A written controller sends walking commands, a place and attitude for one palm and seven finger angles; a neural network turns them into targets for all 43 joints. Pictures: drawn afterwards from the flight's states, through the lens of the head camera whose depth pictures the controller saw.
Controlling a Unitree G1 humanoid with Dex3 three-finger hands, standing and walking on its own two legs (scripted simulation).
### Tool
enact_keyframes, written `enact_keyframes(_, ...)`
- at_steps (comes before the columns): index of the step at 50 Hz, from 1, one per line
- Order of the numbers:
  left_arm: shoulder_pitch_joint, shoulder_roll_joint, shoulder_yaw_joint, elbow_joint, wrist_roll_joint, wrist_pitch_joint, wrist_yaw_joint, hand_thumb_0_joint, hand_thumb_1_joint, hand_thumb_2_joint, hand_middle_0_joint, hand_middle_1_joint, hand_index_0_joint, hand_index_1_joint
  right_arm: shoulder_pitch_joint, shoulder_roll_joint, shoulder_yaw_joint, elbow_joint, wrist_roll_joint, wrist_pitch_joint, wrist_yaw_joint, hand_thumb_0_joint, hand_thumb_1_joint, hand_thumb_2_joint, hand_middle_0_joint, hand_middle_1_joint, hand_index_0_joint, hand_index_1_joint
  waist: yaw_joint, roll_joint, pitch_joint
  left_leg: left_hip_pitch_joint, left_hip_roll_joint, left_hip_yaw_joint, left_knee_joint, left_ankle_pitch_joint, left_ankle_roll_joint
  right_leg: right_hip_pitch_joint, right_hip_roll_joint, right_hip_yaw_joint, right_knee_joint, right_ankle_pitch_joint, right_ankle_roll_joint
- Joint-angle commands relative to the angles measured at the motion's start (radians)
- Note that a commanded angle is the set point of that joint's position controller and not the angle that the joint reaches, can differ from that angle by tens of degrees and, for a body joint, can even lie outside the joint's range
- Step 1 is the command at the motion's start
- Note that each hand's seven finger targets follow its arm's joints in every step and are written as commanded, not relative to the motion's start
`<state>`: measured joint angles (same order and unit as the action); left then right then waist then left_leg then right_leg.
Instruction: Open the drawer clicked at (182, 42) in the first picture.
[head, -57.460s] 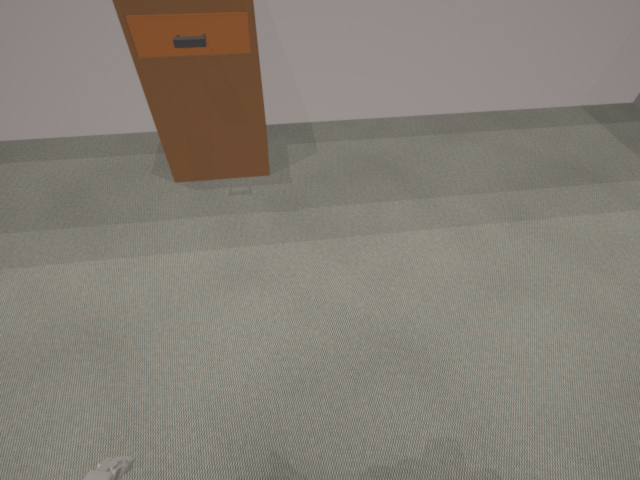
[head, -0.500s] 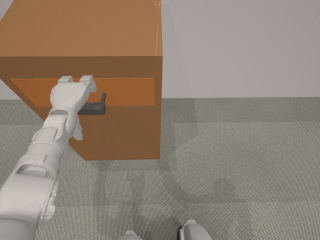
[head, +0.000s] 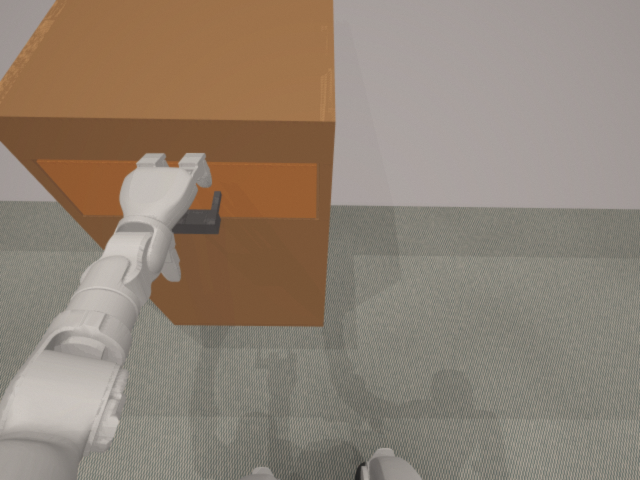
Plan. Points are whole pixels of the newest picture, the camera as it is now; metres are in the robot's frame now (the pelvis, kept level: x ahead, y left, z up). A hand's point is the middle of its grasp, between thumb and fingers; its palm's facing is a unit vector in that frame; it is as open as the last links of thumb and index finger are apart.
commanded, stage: move the hooked fingers above the handle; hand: left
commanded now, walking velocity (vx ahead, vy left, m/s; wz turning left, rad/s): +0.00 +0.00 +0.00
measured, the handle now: (185, 209) +0.52 +0.21 -0.05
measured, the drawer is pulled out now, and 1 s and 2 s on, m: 0.00 0.00 0.00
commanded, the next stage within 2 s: none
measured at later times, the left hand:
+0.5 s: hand (172, 216) +0.46 +0.20 +0.01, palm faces -0.05 -0.04 -1.00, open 13.9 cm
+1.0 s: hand (165, 213) +0.46 +0.21 +0.01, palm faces +0.00 -0.04 -1.00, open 13.9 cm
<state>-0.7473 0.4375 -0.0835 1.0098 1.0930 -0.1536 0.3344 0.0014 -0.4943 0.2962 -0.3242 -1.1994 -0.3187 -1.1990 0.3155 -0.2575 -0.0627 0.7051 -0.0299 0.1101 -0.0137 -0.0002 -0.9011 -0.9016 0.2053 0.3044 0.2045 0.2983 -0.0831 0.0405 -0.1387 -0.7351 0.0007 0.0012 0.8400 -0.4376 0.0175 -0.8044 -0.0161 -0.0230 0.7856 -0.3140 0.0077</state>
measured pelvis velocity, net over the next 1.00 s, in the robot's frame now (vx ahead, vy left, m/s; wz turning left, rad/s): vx -0.01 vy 0.00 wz -0.01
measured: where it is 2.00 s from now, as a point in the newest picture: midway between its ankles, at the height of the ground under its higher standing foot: outside the picture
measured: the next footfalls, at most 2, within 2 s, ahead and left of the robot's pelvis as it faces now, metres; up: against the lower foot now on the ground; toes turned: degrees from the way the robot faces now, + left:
none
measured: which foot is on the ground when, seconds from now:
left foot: down 0.00-1.00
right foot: down 0.00-1.00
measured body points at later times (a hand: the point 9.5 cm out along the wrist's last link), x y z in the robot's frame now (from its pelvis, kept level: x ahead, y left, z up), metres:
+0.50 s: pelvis +0.00 -0.01 +0.00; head +0.10 -0.01 +0.44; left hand +0.46 +0.20 +0.07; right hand +0.03 -0.28 -0.14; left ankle -0.03 +0.11 -0.70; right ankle +0.03 -0.13 -0.70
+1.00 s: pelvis -0.01 +0.00 -0.01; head +0.10 -0.01 +0.43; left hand +0.46 +0.21 +0.07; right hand +0.03 -0.28 -0.14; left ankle -0.03 +0.11 -0.70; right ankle +0.03 -0.13 -0.70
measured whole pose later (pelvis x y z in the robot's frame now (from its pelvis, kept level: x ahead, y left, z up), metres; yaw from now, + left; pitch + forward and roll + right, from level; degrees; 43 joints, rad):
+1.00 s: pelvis -0.01 +0.00 -0.01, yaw +0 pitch +20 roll -1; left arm -0.74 0.48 -0.01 1.01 1.12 -0.17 0.40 0.00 -0.49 0.30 -0.32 -1.20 -0.32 -1.20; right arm 0.30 -0.27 -0.06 0.71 -0.04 0.11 -0.01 0.00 -0.90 -0.90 0.20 0.30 0.20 0.30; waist -0.10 0.04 -0.14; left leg -0.78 0.00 0.01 0.88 -0.45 0.01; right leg -0.85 -0.01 -0.02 0.83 -0.32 0.00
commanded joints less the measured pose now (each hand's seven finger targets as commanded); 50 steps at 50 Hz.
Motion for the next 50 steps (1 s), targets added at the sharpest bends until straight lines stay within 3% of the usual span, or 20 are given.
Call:
enact_keyframes(1, -0.426, 0.343, 0.175, -0.139, 0.017, 0.025, 0.096, 0.000, -0.500, 0.300, -0.300, -1.200, -0.300, -1.200, 0.106, -0.167, -0.035, -0.049, -0.012, -0.004, -0.007, 0.000, -0.900, -0.900, 0.200, 0.300, 0.200, 0.300, -0.009, 0.037, -0.347, 0.113, -0.035, 0.002, -0.076, 0.344, 0.014, 0.218, 0.044, 0.000, -0.028, 0.226, -0.056)
enact_keyframes(2, -0.408, 0.386, 0.213, -0.126, 0.020, 0.041, 0.108, 0.000, -0.500, 0.300, -0.300, -1.200, -0.300, -1.200, 0.097, -0.170, -0.031, -0.054, -0.014, 0.001, -0.004, 0.000, -0.900, -0.900, 0.200, 0.300, 0.200, 0.300, 0.010, 0.028, -0.367, 0.089, -0.039, 0.004, -0.070, 0.358, 0.014, 0.246, 0.043, 0.002, -0.015, 0.245, -0.057)
enact_keyframes(3, -0.415, 0.361, 0.184, -0.133, 0.029, 0.055, 0.117, 0.000, -0.500, 0.300, -0.300, -1.200, -0.300, -1.200, 0.094, -0.164, -0.031, -0.065, -0.014, 0.001, 0.000, 0.000, -0.900, -0.900, 0.200, 0.300, 0.200, 0.300, 0.003, 0.058, -0.394, 0.094, -0.041, 0.011, -0.064, 0.370, 0.012, 0.251, 0.043, 0.003, -0.009, 0.268, -0.055)
enact_keyframes(6, -0.323, 0.387, 0.206, -0.109, 0.031, 0.101, 0.113, 0.000, -0.500, 0.300, -0.300, -1.200, -0.300, -1.200, 0.087, -0.169, -0.035, -0.080, -0.013, 0.009, 0.005, 0.000, -0.900, -0.900, 0.200, 0.300, 0.200, 0.300, 0.031, 0.022, -0.468, 0.098, -0.040, 0.032, -0.053, 0.433, 0.012, 0.328, 0.045, 0.011, 0.002, 0.360, -0.048)
enact_keyframes(7, -0.335, 0.373, 0.194, -0.120, 0.025, 0.106, 0.100, 0.000, -0.500, 0.300, -0.300, -1.200, -0.300, -1.200, 0.091, -0.168, -0.037, -0.087, -0.012, 0.012, 0.004, 0.000, -0.900, -0.900, 0.200, 0.300, 0.200, 0.300, 0.023, 0.021, -0.507, 0.114, -0.039, 0.029, -0.048, 0.471, 0.012, 0.351, 0.045, 0.012, 0.006, 0.401, -0.048)
enact_keyframes(10, -0.327, 0.364, 0.180, -0.123, 0.005, 0.117, 0.075, 0.000, -0.500, 0.300, -0.300, -1.200, -0.300, -1.200, 0.094, -0.174, -0.041, -0.085, 0.000, 0.019, -0.003, 0.000, -0.900, -0.900, 0.200, 0.300, 0.200, 0.300, 0.006, -0.056, -0.464, 0.091, -0.036, 0.040, -0.070, 0.403, 0.019, 0.376, 0.041, 0.019, -0.027, 0.379, -0.033)
enact_keyframes(12, -0.367, 0.361, 0.176, -0.183, -0.010, 0.088, 0.050, 0.000, -0.500, 0.300, -0.300, -1.200, -0.300, -1.200, 0.094, -0.172, -0.045, -0.091, 0.003, 0.013, -0.016, 0.000, -0.900, -0.900, 0.200, 0.300, 0.200, 0.300, -0.006, -0.066, -0.478, 0.104, -0.036, 0.037, -0.074, 0.390, 0.027, 0.401, 0.038, 0.029, -0.041, 0.385, -0.032)
enact_keyframes(17, -0.413, 0.211, 0.068, -0.287, -0.018, -0.033, 0.008, 0.000, -0.500, 0.300, -0.300, -1.200, -0.300, -1.200, 0.117, -0.152, -0.065, -0.072, -0.002, -0.013, -0.035, 0.000, -0.900, -0.900, 0.200, 0.300, 0.200, 0.300, -0.053, -0.009, -0.456, 0.223, -0.024, 0.013, -0.066, 0.409, 0.026, 0.287, 0.043, 0.017, -0.063, 0.324, -0.039)
enact_keyframes(22, -0.419, 0.249, 0.113, -0.236, -0.005, -0.057, 0.058, 0.000, -0.500, 0.300, -0.300, -1.200, -0.300, -1.200, 0.127, -0.156, -0.058, -0.035, -0.009, -0.017, -0.023, 0.000, -0.900, -0.900, 0.200, 0.300, 0.200, 0.300, -0.038, 0.032, -0.384, 0.188, -0.026, -0.005, -0.059, 0.387, 0.013, 0.205, 0.044, 0.001, -0.042, 0.257, -0.052)
enact_keyframes(24, -0.381, 0.306, 0.169, -0.185, 0.004, -0.026, 0.094, 0.000, -0.500, 0.300, -0.300, -1.200, -0.300, -1.200, 0.121, -0.162, -0.052, -0.030, -0.014, -0.011, -0.010, 0.000, -0.900, -0.900, 0.200, 0.300, 0.200, 0.300, -0.012, 0.033, -0.381, 0.152, -0.030, -0.003, -0.058, 0.390, 0.011, 0.213, 0.045, 0.000, -0.026, 0.262, -0.054)
enact_keyframes(26, -0.367, 0.308, 0.171, -0.152, 0.012, 0.018, 0.119, 0.000, -0.500, 0.300, -0.300, -1.200, -0.300, -1.200, 0.106, -0.161, -0.046, -0.041, -0.014, -0.004, 0.002, 0.000, -0.900, -0.900, 0.200, 0.300, 0.200, 0.300, -0.001, 0.038, -0.381, 0.117, -0.036, 0.008, -0.061, 0.382, 0.010, 0.233, 0.046, -0.002, -0.017, 0.269, -0.054)
enact_keyframes(28, -0.362, 0.364, 0.202, -0.128, 0.023, 0.061, 0.132, 0.000, -0.500, 0.300, -0.300, -1.200, -0.300, -1.200, 0.095, -0.171, -0.040, -0.046, -0.013, 0.005, 0.010, 0.000, -0.900, -0.900, 0.200, 0.300, 0.200, 0.300, 0.012, 0.041, -0.401, 0.100, -0.037, 0.014, -0.062, 0.388, 0.009, 0.256, 0.044, 0.000, -0.008, 0.285, -0.053)
enact_keyframes(31, -0.319, 0.336, 0.172, -0.120, 0.024, 0.108, 0.114, 0.000, -0.500, 0.300, -0.300, -1.200, -0.300, -1.200, 0.087, -0.171, -0.041, -0.070, -0.007, 0.012, 0.012, 0.000, -0.900, -0.900, 0.200, 0.300, 0.200, 0.300, 0.023, 0.018, -0.447, 0.118, -0.037, 0.029, -0.071, 0.408, 0.010, 0.314, 0.047, 0.005, -0.017, 0.327, -0.048)
enact_keyframes(34, -0.314, 0.290, 0.134, -0.139, -0.001, 0.102, 0.058, 0.000, -0.500, 0.300, -0.300, -1.200, -0.300, -1.200, 0.099, -0.171, -0.050, -0.079, 0.002, 0.010, 0.001, 0.000, -0.900, -0.900, 0.200, 0.300, 0.200, 0.300, 0.002, -0.032, -0.468, 0.148, -0.031, 0.028, -0.081, 0.407, 0.016, 0.350, 0.046, 0.012, -0.038, 0.349, -0.040)
enact_keyframes(37, -0.382, 0.254, 0.102, -0.228, -0.026, 0.036, 0.013, 0.000, -0.500, 0.300, -0.300, -1.200, -0.300, -1.200, 0.108, -0.166, -0.059, -0.081, 0.004, -0.004, -0.020, 0.000, -0.900, -0.900, 0.200, 0.300, 0.200, 0.300, -0.032, -0.059, -0.460, 0.179, -0.026, 0.021, -0.088, 0.375, 0.026, 0.349, 0.042, 0.021, -0.068, 0.325, -0.035)
enact_keyframes(40, -0.387, 0.232, 0.090, -0.272, -0.021, -0.033, 0.008, 0.000, -0.500, 0.300, -0.300, -1.200, -0.300, -1.200, 0.113, -0.159, -0.061, -0.067, 0.000, -0.014, -0.032, 0.000, -0.900, -0.900, 0.200, 0.300, 0.200, 0.300, -0.037, -0.036, -0.422, 0.203, -0.024, 0.008, -0.086, 0.365, 0.025, 0.290, 0.042, 0.016, -0.069, 0.285, -0.039)
enact_keyframes(42, -0.406, 0.278, 0.128, -0.260, -0.009, -0.059, 0.034, 0.000, -0.500, 0.300, -0.300, -1.200, -0.300, -1.200, 0.112, -0.163, -0.055, -0.051, -0.005, -0.016, -0.031, 0.000, -0.900, -0.900, 0.200, 0.300, 0.200, 0.300, -0.031, -0.010, -0.370, 0.173, -0.026, 0.001, -0.082, 0.343, 0.021, 0.245, 0.041, 0.012, -0.060, 0.246, -0.046)
enact_keyframes(45, -0.395, 0.288, 0.149, -0.208, 0.014, -0.045, 0.092, 0.000, -0.500, 0.300, -0.300, -1.200, -0.300, -1.200, 0.106, -0.161, -0.049, -0.038, -0.011, -0.016, -0.016, 0.000, -0.900, -0.900, 0.200, 0.300, 0.200, 0.300, -0.017, 0.048, -0.344, 0.152, -0.028, -0.007, -0.070, 0.334, 0.011, 0.179, 0.043, 0.000, -0.035, 0.199, -0.055)
enact_keyframes(48, -0.379, 0.360, 0.201, -0.148, 0.019, 0.014, 0.133, 0.000, -0.500, 0.300, -0.300, -1.200, -0.300, -1.200, 0.098, -0.170, -0.042, -0.038, -0.016, -0.010, 0.000, 0.000, -0.900, -0.900, 0.200, 0.300, 0.200, 0.300, 0.002, 0.059, -0.378, 0.111, -0.036, 0.005, -0.059, 0.355, 0.008, 0.212, 0.044, 0.001, -0.012, 0.232, -0.055)
enact_keyframes(50, -0.394, 0.338, 0.169, -0.108, 0.022, 0.064, 0.134, 0.000, -0.500, 0.300, -0.300, -1.200, -0.300, -1.200, 0.099, -0.171, -0.040, -0.045, -0.011, -0.006, 0.005, 0.000, -0.900, -0.900, 0.200, 0.300, 0.200, 0.300, -0.008, 0.044, -0.382, 0.101, -0.035, 0.013, -0.061, 0.351, 0.007, 0.219, 0.045, -0.002, -0.017, 0.241, -0.050)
